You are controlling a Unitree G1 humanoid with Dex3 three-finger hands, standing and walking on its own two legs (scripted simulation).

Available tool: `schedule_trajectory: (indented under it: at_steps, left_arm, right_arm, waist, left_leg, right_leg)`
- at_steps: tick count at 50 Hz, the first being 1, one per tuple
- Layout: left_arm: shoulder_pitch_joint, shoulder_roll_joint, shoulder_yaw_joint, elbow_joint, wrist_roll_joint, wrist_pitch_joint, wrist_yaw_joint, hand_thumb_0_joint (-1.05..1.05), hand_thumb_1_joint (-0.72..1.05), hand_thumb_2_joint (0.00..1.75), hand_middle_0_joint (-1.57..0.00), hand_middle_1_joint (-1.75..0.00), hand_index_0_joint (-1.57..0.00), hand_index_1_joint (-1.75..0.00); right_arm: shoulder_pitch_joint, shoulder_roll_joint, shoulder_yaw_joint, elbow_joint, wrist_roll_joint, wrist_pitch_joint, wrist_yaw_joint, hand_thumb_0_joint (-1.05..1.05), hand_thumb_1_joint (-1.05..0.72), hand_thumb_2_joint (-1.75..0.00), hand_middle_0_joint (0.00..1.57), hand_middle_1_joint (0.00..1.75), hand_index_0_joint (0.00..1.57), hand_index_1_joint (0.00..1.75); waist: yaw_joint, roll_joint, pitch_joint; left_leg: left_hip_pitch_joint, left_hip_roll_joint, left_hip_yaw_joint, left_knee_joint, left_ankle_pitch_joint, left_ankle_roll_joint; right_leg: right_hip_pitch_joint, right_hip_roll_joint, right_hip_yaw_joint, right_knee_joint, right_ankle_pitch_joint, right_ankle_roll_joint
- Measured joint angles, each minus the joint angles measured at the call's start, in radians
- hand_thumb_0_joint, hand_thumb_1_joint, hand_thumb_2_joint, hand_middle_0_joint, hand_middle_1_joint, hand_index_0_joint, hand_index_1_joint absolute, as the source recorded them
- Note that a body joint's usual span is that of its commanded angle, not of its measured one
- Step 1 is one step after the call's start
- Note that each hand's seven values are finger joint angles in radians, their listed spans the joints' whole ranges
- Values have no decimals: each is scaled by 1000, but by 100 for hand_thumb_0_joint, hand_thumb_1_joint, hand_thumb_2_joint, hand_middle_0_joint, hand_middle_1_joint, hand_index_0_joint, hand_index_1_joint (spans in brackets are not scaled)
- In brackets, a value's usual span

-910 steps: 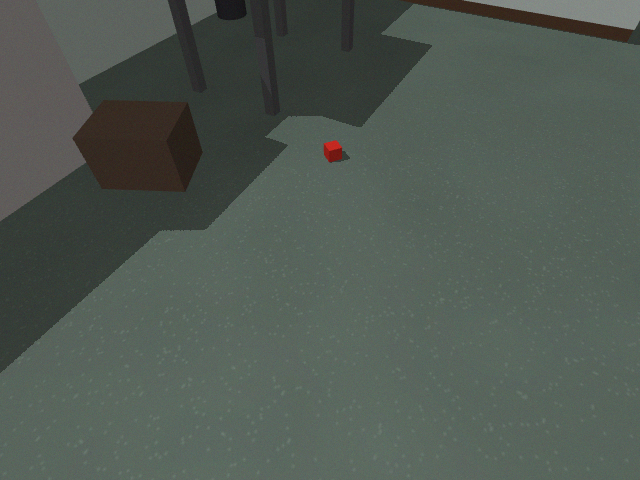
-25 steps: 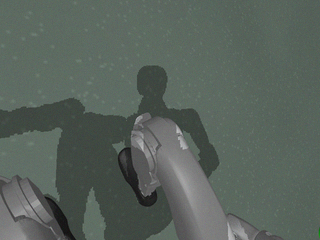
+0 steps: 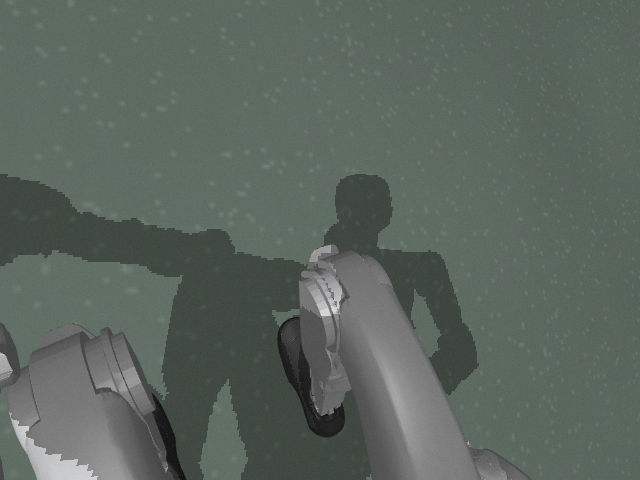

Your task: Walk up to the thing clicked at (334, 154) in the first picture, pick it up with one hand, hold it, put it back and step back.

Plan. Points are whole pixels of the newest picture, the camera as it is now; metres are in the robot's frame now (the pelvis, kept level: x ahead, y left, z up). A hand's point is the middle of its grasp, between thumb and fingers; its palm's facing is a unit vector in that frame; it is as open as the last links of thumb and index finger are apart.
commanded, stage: settle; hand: left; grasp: from above
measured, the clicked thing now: out of the picture +0.43 +0.36 -0.25
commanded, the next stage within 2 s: lift in 0.30 s
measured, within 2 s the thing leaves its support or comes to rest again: neither
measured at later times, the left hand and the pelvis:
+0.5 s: hand out of the picture +0.42 +0.33 -0.16, palm faces -0.22 -0.35 -0.91, open 10.1 cm; pelvis +0.01 -0.01 +0.02, yaw +6 degrees
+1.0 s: hand out of the picture +0.35 +0.33 -0.02, palm faces -0.25 -0.35 -0.90, open 9.9 cm; pelvis +0.00 -0.01 +0.10, yaw +9 degrees
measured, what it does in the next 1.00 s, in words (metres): rises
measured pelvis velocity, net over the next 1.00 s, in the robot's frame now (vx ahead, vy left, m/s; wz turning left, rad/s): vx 0.00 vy -0.01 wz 0.15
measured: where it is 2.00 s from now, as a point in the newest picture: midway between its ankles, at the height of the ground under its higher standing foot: (246, 436)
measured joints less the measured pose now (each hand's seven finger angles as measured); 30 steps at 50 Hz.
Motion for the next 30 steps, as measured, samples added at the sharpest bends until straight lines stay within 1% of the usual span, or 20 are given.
schedule_trajectory:
  at_steps: [3, 5, 7, 10, 13, 15, 18, 22, 23, 27, 30]
  left_arm:
    - [23, -38, -24, -26, 3, 17, -43, -1, -6, 71, -53, -84, -60, -75]
    - [36, -54, -33, -32, 8, 22, -70, -1, -6, 70, -53, -84, -60, -75]
    - [44, -74, -50, -41, 5, 26, -92, -1, -6, 70, -53, -84, -60, -74]
    - [43, -103, -64, -42, 10, 24, -111, -1, -6, 70, -53, -84, -60, -74]
    - [35, -125, -75, -34, 13, 22, -113, -1, -6, 70, -53, -84, -61, -74]
    - [29, -135, -66, -31, 15, 20, -110, -1, -6, 70, -53, -84, -61, -74]
    - [16, -155, -46, -39, 2, 25, -94, -1, -6, 70, -53, -83, -61, -74]
    - [14, -181, -6, -73, -2, 40, -81, -1, -6, 70, -54, -83, -61, -73]
    - [16, -186, -3, -84, -2, 46, -83, -1, -7, 70, -55, -82, -62, -73]
    - [15, -201, -8, -117, 0, 71, -114, -1, -9, 70, -57, -79, -65, -70]
    - [17, -213, -25, -137, -2, 82, -153, -1, -10, 71, -59, -76, -67, -68]
  right_arm:
    - [2, 0, -31, 18, 17, 16, -5, 0, -92, -91, 20, 30, 19, 30]
    - [-2, -1, -49, 28, 24, 25, -11, 0, -92, -91, 20, 30, 19, 30]
    - [-3, 0, -67, 34, 31, 33, -18, 0, -92, -90, 20, 30, 19, 30]
    - [-8, 2, -82, 43, 34, 40, -32, 0, -92, -90, 20, 30, 19, 30]
    - [-16, 5, -88, 46, 31, 44, -49, 0, -92, -90, 20, 30, 19, 30]
    - [-25, 9, -90, 47, 27, 42, -64, 0, -92, -90, 20, 30, 19, 30]
    - [-29, 16, -94, 51, 24, 41, -85, 0, -92, -90, 20, 30, 19, 30]
    - [-26, 21, -100, 58, 28, 56, -101, 0, -92, -90, 20, 30, 19, 30]
    - [-25, 23, -105, 60, 32, 61, -103, 0, -92, -90, 20, 30, 19, 30]
    - [-22, 31, -133, 69, 51, 87, -111, 0, -92, -90, 20, 30, 19, 30]
    - [-19, 35, -155, 73, 65, 105, -119, 0, -92, -90, 20, 30, 19, 30]
  waist:
    - [19, 30, -52]
    - [29, 45, -76]
    - [41, 54, -91]
    - [58, 58, -96]
    - [68, 58, -91]
    - [69, 57, -84]
    - [74, 54, -85]
    - [78, 62, -116]
    - [79, 65, -126]
    - [89, 82, -160]
    - [103, 100, -184]
  left_leg:
    - [-7, 0, 17, -11, -4, 3]
    - [-9, 1, 29, -17, -4, 4]
    - [-9, 1, 42, -23, -1, 4]
    - [-1, 0, 59, -34, 7, 2]
    - [6, -1, 72, -48, 18, -1]
    - [12, -1, 78, -59, 24, -5]
    - [17, 1, 88, -77, 29, -10]
    - [16, 3, 97, -97, 25, -15]
    - [16, 3, 98, -101, 22, -16]
    - [29, 6, 106, -110, 8, -16]
    - [43, 7, 115, -122, 3, -13]
  right_leg:
    - [-13, -4, 13, 0, -9, -1]
    - [-20, -7, 23, 2, -12, 0]
    - [-26, -9, 34, 6, -14, -1]
    - [-28, -13, 49, 10, -11, -3]
    - [-30, -16, 59, 9, -5, -7]
    - [-30, -18, 65, 5, -1, -11]
    - [-35, -19, 72, -1, 2, -17]
    - [-46, -20, 78, -12, -3, -23]
    - [-48, -20, 79, -13, -6, -25]
    - [-41, -20, 86, -17, -19, -26]
    - [-28, -20, 92, -26, -26, -24]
